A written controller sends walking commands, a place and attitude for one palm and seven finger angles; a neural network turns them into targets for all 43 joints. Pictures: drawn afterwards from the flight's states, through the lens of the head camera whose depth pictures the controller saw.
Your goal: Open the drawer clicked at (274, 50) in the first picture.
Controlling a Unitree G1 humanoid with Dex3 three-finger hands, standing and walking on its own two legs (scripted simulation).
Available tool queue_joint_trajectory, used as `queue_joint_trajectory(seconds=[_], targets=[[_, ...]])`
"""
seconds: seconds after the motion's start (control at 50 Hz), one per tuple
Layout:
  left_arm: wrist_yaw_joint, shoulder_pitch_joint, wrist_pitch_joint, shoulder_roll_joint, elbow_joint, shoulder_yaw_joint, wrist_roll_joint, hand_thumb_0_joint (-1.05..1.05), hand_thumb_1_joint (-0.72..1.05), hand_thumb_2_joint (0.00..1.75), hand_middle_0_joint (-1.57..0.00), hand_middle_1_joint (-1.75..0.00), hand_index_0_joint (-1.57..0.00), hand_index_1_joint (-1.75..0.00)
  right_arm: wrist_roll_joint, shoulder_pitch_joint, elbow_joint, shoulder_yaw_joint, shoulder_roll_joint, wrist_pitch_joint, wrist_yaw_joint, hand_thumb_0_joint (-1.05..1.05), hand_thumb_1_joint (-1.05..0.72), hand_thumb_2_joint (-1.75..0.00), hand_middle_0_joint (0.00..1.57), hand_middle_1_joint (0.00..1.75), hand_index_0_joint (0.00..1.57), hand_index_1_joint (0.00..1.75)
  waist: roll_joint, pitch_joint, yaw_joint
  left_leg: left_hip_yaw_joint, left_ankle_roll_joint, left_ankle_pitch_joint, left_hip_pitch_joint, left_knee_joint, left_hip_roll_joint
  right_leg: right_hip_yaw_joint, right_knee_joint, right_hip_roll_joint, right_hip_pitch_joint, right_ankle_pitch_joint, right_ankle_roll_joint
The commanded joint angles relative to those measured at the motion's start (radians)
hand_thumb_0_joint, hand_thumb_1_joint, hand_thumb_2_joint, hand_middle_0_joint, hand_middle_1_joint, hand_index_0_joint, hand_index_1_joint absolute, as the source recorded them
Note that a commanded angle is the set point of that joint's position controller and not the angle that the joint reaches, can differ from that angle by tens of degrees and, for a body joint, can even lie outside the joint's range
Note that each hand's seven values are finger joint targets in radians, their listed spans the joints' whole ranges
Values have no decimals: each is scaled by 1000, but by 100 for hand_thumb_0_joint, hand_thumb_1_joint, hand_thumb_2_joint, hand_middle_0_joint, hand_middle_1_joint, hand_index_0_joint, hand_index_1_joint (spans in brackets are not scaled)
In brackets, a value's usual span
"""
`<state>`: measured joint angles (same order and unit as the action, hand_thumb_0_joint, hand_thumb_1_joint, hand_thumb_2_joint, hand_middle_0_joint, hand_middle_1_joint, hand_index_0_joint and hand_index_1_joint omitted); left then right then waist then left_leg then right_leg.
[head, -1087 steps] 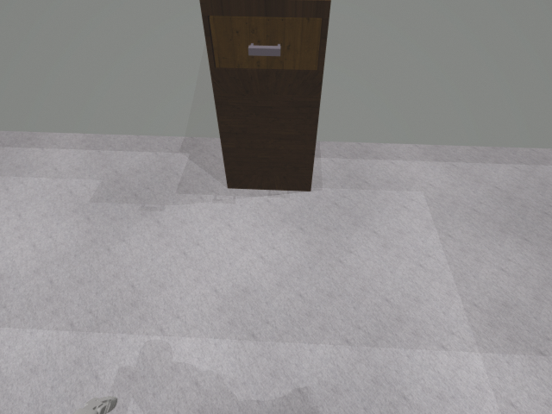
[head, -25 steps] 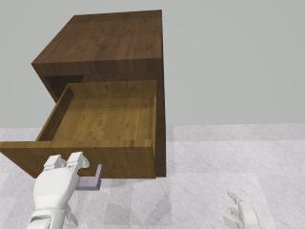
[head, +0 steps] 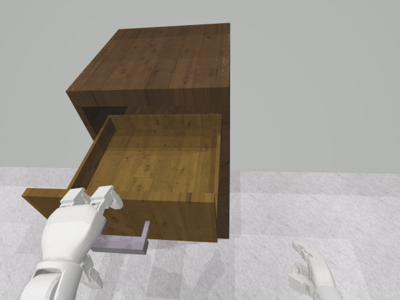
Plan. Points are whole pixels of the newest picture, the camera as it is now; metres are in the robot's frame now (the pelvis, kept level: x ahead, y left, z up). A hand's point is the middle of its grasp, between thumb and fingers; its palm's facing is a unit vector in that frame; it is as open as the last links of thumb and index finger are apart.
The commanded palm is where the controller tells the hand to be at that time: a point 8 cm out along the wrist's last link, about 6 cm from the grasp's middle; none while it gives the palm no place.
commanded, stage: lift the hand off the handle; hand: left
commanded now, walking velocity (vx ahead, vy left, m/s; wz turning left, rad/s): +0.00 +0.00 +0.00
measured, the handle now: (122, 234) +0.24 +0.22 +0.00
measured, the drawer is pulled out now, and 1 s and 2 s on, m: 0.30 0.30 0.30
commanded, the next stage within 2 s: draw the hand back to the body in 0.50 s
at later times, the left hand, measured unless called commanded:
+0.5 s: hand (83, 216) +0.20 +0.22 +0.15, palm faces +0.12 -0.13 -0.98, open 13.8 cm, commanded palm +0.17 +0.22 +0.20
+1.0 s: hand (70, 222) +0.19 +0.24 +0.13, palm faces +0.05 -0.12 -0.99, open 13.8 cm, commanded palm +0.16 +0.24 +0.20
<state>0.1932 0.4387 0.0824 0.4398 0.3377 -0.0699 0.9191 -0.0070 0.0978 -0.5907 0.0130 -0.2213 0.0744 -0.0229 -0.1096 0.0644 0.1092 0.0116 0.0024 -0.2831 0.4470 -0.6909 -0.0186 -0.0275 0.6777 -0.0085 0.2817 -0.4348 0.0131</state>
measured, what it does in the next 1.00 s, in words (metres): stands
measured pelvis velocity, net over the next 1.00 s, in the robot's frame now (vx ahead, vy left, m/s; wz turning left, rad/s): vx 0.01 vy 0.00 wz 0.00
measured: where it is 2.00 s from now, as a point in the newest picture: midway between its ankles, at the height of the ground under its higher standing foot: outside the picture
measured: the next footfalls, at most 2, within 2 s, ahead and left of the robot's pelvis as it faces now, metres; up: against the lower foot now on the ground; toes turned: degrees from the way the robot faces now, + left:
none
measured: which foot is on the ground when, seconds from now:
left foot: down 0.00-1.00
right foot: down 0.00-1.00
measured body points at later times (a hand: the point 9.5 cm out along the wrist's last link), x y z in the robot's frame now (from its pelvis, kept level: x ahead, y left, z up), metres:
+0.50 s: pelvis +0.00 +0.00 +0.01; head -0.01 -0.05 +0.46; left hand +0.19 +0.22 +0.20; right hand +0.24 -0.19 -0.07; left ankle +0.05 +0.12 -0.72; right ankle -0.05 -0.11 -0.72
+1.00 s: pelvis +0.01 +0.00 +0.01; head +0.01 -0.04 +0.46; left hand +0.18 +0.25 +0.19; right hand +0.24 -0.20 -0.07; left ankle +0.05 +0.12 -0.72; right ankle -0.05 -0.11 -0.72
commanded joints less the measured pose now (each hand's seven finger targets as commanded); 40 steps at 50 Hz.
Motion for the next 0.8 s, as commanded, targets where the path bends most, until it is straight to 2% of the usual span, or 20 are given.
queue_joint_trajectory(seconds=[0.0, 0.04, 0.08, 0.18, 0.22, 0.24, 0.32, 0.34, 0.4, 0.44, 0.46, 0.52, 0.54, 0.56, 0.58, 0.6, 0.64, 0.68, 0.74, 0.78], targets=[[27, -166, -9, 163, 296, 142, -8, 0, -50, 30, -30, -120, -30, -120, 8, -171, 187, -25, -87, -59, -6, 0, -90, -90, 20, 30, 20, 30, 56, 138, -13, -3, 25, 186, -293, 97, 24, -14, -173, -17, 129, 260, 5], [16, -133, -4, 168, 303, 159, -16, 0, -50, 30, -30, -120, -30, -120, 13, -186, 189, -22, -85, -64, -4, 0, -90, -90, 20, 30, 20, 30, 55, 145, -5, -5, 24, 206, -305, 102, 18, -6, -184, -20, 106, 281, 12], [1, -137, -3, 141, 320, 121, -13, 0, -50, 30, -30, -120, -30, -120, 13, -174, 186, -22, -82, -63, 2, 0, -90, -90, 20, 30, 20, 30, 53, 130, -9, -5, 24, 218, -309, 112, 18, -20, -185, -16, 105, 281, 9], [-46, -145, 53, 185, 270, 159, -21, 0, -50, 30, -30, -120, -30, -120, 25, -195, 177, -13, -89, -44, 11, 0, -90, -90, 20, 30, 20, 30, 95, 97, 1, 0, 19, 212, -303, 157, 15, -14, -221, -13, 53, 289, 5], [-64, -142, 68, 184, 310, 151, -25, 0, -50, 30, -30, -120, -30, -120, 27, -206, 191, -10, -89, -40, 18, 0, -90, -90, 20, 30, 20, 30, 75, 115, 10, 3, 20, 241, -315, 167, 17, -17, -220, -9, 23, 317, 3], [-74, -116, 78, 202, 322, 181, -44, 0, -50, 30, -30, -120, -30, -120, 35, -239, 201, -5, -88, -44, 22, 0, -90, -90, 20, 30, 20, 30, 57, 117, 18, 2, 17, 241, -317, 169, 13, -8, -224, -11, 3, 327, 9], [-115, -146, 71, 203, 373, 161, -66, 0, -50, 30, -30, -120, -30, -120, 33, -222, 206, -3, -93, -38, 23, 0, -90, -90, 20, 30, 20, 30, 73, 84, 4, 8, 22, 251, -333, 183, 18, -14, -250, -5, 6, 339, -4], [-120, -156, 70, 224, 385, 191, -81, 0, -50, 30, -30, -120, -30, -120, 40, -248, 209, 2, -91, -46, 23, 0, -90, -90, 20, 30, 20, 30, 65, 84, 3, 5, 19, 233, -337, 183, 12, -6, -259, -10, 1, 318, 2], [-132, -148, 48, 224, 365, 189, -73, 0, -50, 30, -30, -120, -30, -120, 30, -213, 197, -5, -95, -48, 18, 0, -90, -90, 20, 30, 20, 30, 73, 68, 2, 7, 23, 235, -354, 188, 17, -11, -281, -8, 14, 304, -3], [-141, -122, 55, 190, 336, 179, -83, 0, -50, 30, -30, -120, -30, -120, 40, -237, 199, 2, -92, -53, 26, 0, -90, -90, 20, 30, 20, 30, 61, 38, 1, 4, 17, 223, -346, 193, 11, -10, -287, -11, 17, 296, 2], [-146, -136, 51, 174, 317, 153, -80, 0, -50, 30, -30, -120, -30, -120, 34, -208, 193, 3, -94, -50, 26, 0, -90, -90, 20, 30, 20, 30, 82, 34, -4, 8, 19, 209, -335, 201, 13, -21, -287, -10, 25, 275, -4], [-147, -191, 46, 234, 285, 199, -75, 0, -50, 30, -30, -120, -30, -120, 32, -215, 188, -2, -104, -48, 13, 0, -90, -90, 20, 30, 20, 30, 103, 37, -3, 10, 20, 189, -342, 205, 19, -4, -305, -2, 15, 271, -10], [-143, -212, 47, 261, 291, 231, -74, 0, -50, 30, -30, -120, -30, -120, 38, -247, 186, 3, -101, -54, 12, 0, -90, -90, 20, 30, 20, 30, 82, 38, 0, 7, 17, 181, -342, 203, 16, 7, -310, -7, 9, 260, -1], [-145, -236, 34, 226, 317, 184, -64, 0, -50, 30, -30, -120, -30, -120, 30, -221, 193, 5, -97, -56, 10, 0, -90, -90, 20, 30, 20, 30, 65, 75, 1, 9, 21, 187, -354, 204, 21, -2, -304, 1, 7, 255, -4], [-140, -237, 23, 238, 317, 197, -61, 0, -50, 30, -30, -120, -30, -120, 30, -218, 187, -2, -95, -59, 6, 0, -90, -90, 20, 30, 20, 30, 72, 71, -4, 10, 21, 201, -369, 199, 18, -1, -309, 1, 11, 266, -2], [-140, -233, 10, 230, 331, 189, -68, 0, -50, 30, -30, -120, -30, -120, 27, -216, 189, -5, -99, -61, 4, 0, -90, -90, 20, 30, 20, 30, 55, 82, -3, 11, 24, 210, -377, 194, 24, 1, -312, 0, 8, 288, -4], [-132, -201, -1, 282, 358, 259, -83, 0, -50, 30, -30, -120, -30, -120, 29, -238, 195, -1, -100, -72, 3, 0, -90, -90, 20, 30, 20, 30, 41, 111, 10, 7, 20, 231, -383, 182, 23, 14, -303, 0, -23, 336, 5], [-129, -126, -16, 258, 374, 250, -85, 0, -50, 30, -30, -120, -30, -120, 23, -205, 195, -8, -99, -69, 5, 0, -90, -90, 20, 30, 20, 30, 44, 129, 11, 15, 23, 280, -388, 172, 22, 2, -285, 6, -31, 403, 0], [-127, -72, -6, 251, 357, 277, -114, 0, -50, 30, -30, -120, -30, -120, 32, -227, 200, -7, -103, -67, 19, 0, -90, -90, 20, 30, 20, 30, 52, 90, 9, 12, 16, 281, -360, 167, 18, 6, -282, -2, -20, 427, 2], [-130, -53, 0, 247, 330, 272, -110, 0, -50, 30, -30, -120, -30, -120, 29, -195, 195, -12, -107, -55, 23, 0, -90, -90, 20, 30, 20, 30, 100, 66, 2, 17, 18, 279, -339, 168, 17, -7, -277, 5, -10, 434, -8]])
